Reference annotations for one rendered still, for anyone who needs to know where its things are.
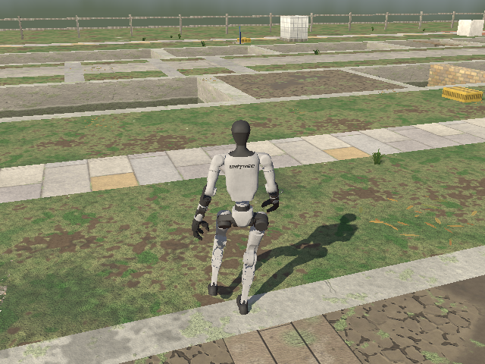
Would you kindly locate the robot right thigh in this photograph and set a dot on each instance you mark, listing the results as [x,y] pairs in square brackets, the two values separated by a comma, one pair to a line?
[260,224]

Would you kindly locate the right robot foot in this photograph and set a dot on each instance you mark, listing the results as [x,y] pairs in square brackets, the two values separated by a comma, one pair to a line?
[243,308]

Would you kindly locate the left robot hand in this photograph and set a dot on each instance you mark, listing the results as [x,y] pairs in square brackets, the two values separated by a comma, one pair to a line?
[196,229]

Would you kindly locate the robot right upper arm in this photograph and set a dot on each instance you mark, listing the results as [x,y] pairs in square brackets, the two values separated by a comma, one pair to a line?
[268,169]

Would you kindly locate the robot left upper arm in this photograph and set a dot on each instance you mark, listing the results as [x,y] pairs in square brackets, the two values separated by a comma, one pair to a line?
[213,173]

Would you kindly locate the right robot hand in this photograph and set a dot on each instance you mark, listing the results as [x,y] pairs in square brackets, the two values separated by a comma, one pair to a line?
[268,202]

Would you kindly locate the robot left forearm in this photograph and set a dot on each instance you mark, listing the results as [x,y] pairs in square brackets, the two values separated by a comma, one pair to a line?
[203,205]

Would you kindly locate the robot right forearm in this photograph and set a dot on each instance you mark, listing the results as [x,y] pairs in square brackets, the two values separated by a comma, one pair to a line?
[274,197]

